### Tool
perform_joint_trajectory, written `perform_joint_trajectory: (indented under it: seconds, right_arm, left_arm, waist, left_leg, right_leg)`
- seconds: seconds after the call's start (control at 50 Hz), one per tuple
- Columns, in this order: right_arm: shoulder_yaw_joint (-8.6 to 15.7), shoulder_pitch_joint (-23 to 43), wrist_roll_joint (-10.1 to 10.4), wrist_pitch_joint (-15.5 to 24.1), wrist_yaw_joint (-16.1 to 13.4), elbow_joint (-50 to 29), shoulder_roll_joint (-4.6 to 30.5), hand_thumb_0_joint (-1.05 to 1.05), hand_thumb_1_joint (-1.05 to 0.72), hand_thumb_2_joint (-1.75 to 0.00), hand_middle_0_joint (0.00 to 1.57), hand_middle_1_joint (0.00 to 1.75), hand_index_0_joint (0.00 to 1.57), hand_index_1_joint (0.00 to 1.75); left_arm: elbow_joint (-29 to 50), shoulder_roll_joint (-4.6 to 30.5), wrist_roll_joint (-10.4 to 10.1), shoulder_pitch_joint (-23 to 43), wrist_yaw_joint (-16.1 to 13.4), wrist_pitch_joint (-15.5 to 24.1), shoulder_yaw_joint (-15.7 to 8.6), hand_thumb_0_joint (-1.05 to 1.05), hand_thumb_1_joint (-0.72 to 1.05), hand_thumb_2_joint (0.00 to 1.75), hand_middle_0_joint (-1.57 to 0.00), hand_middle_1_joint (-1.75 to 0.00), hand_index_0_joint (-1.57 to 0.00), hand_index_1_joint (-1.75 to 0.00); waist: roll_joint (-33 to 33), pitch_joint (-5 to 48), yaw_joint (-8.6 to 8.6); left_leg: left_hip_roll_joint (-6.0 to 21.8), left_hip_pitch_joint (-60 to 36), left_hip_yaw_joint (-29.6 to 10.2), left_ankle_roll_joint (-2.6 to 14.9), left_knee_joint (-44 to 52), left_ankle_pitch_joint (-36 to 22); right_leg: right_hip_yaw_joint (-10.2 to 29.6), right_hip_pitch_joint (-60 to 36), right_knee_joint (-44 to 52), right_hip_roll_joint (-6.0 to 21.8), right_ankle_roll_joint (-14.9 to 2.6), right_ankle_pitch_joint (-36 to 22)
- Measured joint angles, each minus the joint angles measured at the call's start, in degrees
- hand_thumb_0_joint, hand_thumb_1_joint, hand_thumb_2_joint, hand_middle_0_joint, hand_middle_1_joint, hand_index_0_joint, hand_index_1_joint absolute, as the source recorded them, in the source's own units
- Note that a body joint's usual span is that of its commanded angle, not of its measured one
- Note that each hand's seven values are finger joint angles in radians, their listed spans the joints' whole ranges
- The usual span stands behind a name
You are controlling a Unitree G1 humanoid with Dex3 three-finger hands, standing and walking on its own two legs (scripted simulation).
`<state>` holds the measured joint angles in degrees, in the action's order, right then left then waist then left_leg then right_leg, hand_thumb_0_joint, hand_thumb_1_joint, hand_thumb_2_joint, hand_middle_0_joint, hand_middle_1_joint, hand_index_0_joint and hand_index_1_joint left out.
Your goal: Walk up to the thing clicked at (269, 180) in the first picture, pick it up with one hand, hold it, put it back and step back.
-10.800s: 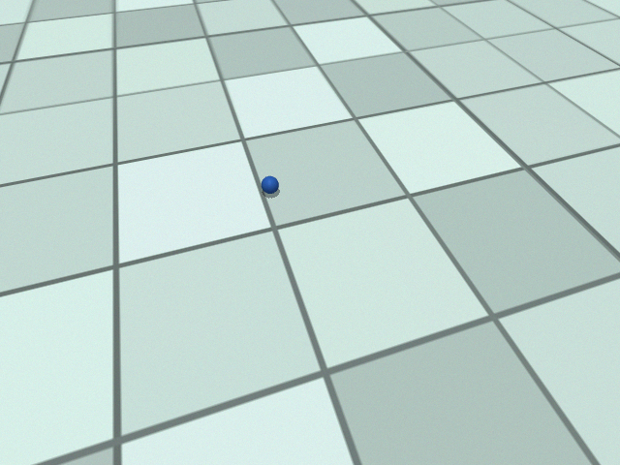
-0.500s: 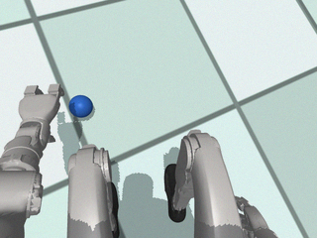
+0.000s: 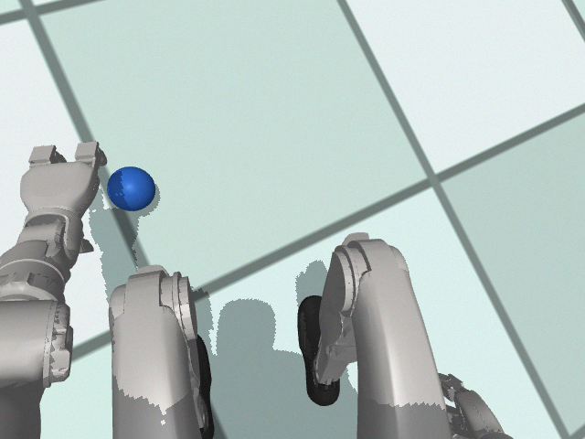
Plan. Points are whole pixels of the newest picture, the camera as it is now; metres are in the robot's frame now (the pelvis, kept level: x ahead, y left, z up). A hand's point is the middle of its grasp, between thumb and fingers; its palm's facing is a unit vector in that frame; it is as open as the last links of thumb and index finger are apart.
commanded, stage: rise first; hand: left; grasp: from above
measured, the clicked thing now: (131, 188) +0.48 +0.20 -0.31
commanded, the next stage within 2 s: approach in 0.44 s
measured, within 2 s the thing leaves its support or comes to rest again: neither
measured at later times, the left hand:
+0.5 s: hand (86, 205) +0.43 +0.24 -0.21, palm faces -0.47 -0.06 -0.88, open 14.1 cm
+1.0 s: hand (127, 143) +0.52 +0.18 -0.20, palm faces -0.40 -0.03 -0.92, open 13.6 cm
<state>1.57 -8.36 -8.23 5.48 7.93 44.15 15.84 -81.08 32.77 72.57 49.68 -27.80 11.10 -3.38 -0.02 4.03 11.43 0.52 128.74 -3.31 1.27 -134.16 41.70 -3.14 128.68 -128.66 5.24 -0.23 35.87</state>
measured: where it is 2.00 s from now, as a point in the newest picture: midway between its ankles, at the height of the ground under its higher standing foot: (259, 388)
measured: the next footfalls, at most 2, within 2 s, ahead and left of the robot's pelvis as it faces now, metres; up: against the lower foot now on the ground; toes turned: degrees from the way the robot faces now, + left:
none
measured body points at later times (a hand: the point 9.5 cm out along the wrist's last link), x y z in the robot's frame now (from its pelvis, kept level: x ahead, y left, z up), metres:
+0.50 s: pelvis +0.00 +0.00 -0.02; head +0.25 +0.05 +0.36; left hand +0.45 +0.24 -0.16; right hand +0.05 -0.28 -0.13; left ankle +0.07 +0.12 -0.32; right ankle +0.11 -0.13 -0.32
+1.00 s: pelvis +0.00 +0.00 -0.03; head +0.26 +0.04 +0.34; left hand +0.54 +0.18 -0.14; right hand +0.00 -0.27 -0.12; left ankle +0.07 +0.12 -0.32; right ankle +0.11 -0.13 -0.32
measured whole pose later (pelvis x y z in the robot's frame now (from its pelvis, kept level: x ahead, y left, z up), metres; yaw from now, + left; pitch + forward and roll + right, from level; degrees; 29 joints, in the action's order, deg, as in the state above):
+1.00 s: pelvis +0.00 +0.00 -0.03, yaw -3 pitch +36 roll -8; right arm -4.0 -10.1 -11.3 7.3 12.6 42.9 17.3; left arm -95.1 36.1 74.3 67.9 -30.2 4.6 -3.3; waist 1.7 1.5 19.7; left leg 0.9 133.5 -5.3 1.6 -139.3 42.3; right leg -4.6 132.7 -131.9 4.5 0.2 35.2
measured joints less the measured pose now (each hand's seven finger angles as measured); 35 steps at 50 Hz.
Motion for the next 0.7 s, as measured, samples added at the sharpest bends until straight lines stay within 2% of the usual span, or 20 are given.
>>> perform_joint_trajectory:
  seconds: [0.54,0.64,0.7]
  right_arm:
    - [-1.33,0.14,-1.56,1.54,2.15,0.46,0.19,0.0,-0.91,-0.9,0.21,0.29,0.2,0.3]
    - [-1.55,-0.06,-1.79,1.54,2.27,0.7,0.25,0.0,-0.91,-0.9,0.21,0.29,0.2,0.3]
    - [-2.02,-0.02,-2.17,1.96,2.4,1.02,0.27,0.0,-0.91,-0.89,0.21,0.29,0.2,0.3]
  left_arm:
    - [-4.39,1.05,0.8,2.77,-1.88,0.09,-0.98,0.0,-0.54,1.02,-0.1,-1.01,-0.09,-1.02]
    - [-5.53,1.29,0.96,3.8,-2.16,-0.08,-0.46,0.0,-0.52,1.01,-0.1,-1.03,-0.1,-1.03]
    - [-6.97,1.56,0.79,5.89,-2.17,-0.37,0.71,0.0,-0.51,0.99,-0.09,-1.05,-0.1,-1.04]
  waist:
    - [0.21,-0.93,1.32]
    - [0.17,-0.97,1.52]
    - [-0.24,-1.3,2.04]
  left_leg:
    - [-0.02,2.55,-0.41,0.18,-3.38,0.14]
    - [-0.08,2.92,-0.44,0.25,-3.71,0.09]
    - [-0.12,3.06,-0.42,0.27,-3.94,0.04]
  right_leg:
    - [-0.12,2.36,-2.86,-0.16,0.19,-0.23]
    - [-0.13,2.66,-3.14,-0.14,0.25,-0.25]
    - [-0.07,2.78,-3.37,-0.12,0.27,-0.3]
